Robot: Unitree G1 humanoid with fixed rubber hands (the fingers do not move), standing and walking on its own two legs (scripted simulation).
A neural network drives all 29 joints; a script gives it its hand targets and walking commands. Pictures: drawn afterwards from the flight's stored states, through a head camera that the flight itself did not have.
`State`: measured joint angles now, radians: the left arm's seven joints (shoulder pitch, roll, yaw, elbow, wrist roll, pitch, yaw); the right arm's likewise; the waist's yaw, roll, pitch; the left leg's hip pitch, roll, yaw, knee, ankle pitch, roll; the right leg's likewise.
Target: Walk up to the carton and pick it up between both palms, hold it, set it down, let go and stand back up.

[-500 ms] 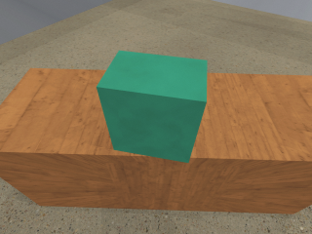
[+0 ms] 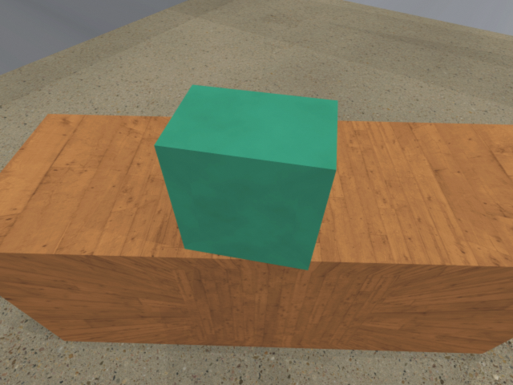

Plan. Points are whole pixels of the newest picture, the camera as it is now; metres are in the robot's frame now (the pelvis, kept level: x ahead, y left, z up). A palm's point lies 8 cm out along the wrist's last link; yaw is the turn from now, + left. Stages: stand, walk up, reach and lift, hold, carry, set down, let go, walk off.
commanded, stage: stand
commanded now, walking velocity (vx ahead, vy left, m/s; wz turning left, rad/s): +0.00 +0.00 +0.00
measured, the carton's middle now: (253, 182) +0.50 +0.01 +0.01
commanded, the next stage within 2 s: none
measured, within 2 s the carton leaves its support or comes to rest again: neither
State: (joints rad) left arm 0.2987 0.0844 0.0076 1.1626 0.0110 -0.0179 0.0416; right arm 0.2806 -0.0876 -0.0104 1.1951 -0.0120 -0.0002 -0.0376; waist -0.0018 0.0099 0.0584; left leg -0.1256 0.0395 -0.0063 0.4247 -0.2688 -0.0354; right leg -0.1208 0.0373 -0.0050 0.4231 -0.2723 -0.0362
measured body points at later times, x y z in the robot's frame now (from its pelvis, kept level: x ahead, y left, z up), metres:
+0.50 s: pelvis +0.01 +0.00 +0.00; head +0.03 -0.01 +0.45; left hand -0.01 +0.20 -0.16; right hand -0.01 -0.20 -0.17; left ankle -0.02 +0.14 -0.74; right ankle -0.03 -0.10 -0.74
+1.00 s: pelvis +0.02 -0.01 +0.00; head +0.03 -0.01 +0.45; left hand +0.00 +0.19 -0.16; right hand -0.01 -0.20 -0.17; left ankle -0.02 +0.14 -0.74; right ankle -0.03 -0.10 -0.74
